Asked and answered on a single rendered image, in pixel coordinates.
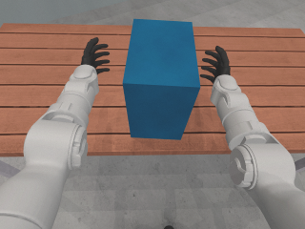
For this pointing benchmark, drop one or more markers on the robot left upper arm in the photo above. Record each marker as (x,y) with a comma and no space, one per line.
(31,199)

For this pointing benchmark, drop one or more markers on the robot left forearm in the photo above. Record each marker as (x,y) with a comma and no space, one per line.
(75,102)

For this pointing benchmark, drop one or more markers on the robot right upper arm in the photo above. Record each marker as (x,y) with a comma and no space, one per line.
(266,171)

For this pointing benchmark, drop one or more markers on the table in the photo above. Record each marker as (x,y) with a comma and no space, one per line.
(37,60)

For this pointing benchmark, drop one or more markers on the robot right hand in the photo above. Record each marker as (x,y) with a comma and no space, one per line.
(221,65)

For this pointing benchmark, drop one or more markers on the robot right forearm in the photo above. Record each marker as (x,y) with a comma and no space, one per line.
(237,115)

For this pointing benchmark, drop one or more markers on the robot left hand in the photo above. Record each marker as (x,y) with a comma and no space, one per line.
(89,55)

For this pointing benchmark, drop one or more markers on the carton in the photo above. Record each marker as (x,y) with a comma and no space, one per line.
(161,78)

